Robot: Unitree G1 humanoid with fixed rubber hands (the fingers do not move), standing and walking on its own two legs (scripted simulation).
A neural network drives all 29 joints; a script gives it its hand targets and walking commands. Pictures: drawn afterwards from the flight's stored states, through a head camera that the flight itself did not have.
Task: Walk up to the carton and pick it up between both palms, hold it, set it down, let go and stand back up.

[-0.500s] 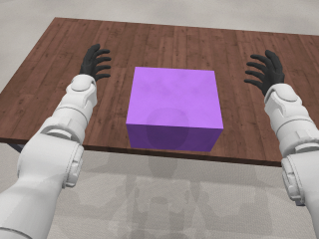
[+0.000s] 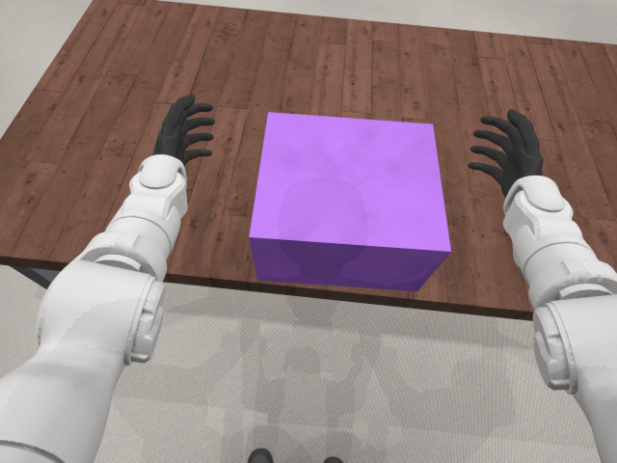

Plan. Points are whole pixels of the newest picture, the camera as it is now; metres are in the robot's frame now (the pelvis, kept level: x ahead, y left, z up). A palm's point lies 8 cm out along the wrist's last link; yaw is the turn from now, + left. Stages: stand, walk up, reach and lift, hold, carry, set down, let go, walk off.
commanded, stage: reach and lift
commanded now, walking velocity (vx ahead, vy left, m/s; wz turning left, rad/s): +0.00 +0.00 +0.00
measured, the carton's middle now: (344, 203) +0.48 -0.03 -0.03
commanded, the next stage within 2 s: none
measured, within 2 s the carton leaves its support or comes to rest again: neither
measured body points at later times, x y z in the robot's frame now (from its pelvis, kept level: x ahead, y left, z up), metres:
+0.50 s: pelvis -0.02 +0.00 -0.03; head +0.14 +0.00 +0.39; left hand +0.48 +0.17 +0.00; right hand +0.47 -0.24 +0.00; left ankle +0.01 +0.11 -0.73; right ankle -0.01 -0.08 -0.73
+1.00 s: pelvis -0.02 +0.00 -0.02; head +0.15 +0.00 +0.40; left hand +0.49 +0.15 +0.01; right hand +0.47 -0.20 +0.01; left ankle +0.00 +0.11 -0.73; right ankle -0.01 -0.08 -0.73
